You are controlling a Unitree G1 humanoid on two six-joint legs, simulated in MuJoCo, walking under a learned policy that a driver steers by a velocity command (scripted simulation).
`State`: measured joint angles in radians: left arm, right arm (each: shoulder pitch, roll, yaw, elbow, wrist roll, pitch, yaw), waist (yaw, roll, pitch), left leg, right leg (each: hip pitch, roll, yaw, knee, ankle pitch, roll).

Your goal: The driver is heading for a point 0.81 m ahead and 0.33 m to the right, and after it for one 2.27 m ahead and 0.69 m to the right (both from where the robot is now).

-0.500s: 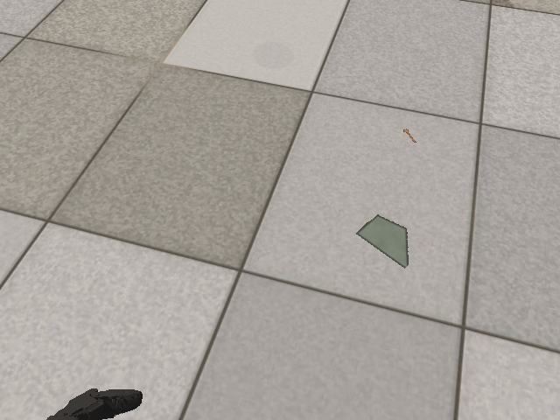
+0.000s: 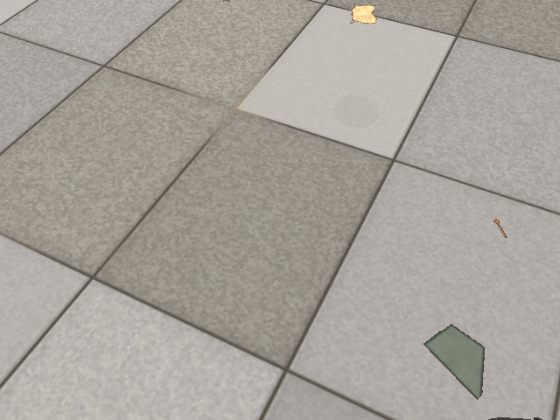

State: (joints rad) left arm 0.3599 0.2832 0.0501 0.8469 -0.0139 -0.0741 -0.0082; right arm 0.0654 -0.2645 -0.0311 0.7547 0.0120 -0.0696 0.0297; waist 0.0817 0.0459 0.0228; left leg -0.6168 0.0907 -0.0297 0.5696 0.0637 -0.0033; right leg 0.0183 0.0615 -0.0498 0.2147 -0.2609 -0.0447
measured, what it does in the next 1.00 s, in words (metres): walks ahead, turning right: left foot, then right foot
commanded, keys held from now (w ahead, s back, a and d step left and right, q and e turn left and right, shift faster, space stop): w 0.02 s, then w+e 0.98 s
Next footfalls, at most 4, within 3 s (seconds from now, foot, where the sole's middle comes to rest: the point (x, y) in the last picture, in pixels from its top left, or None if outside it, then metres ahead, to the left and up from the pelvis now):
0.10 left None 0.24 0.14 -0.78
0.64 right None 0.49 -0.14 -0.78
1.12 left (354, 287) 0.84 -0.09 -0.78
1.60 right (497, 292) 0.85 -0.47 -0.78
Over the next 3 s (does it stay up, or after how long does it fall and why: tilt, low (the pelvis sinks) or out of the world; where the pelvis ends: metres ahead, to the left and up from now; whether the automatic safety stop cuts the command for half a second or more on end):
stays up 1.50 -0.56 0.00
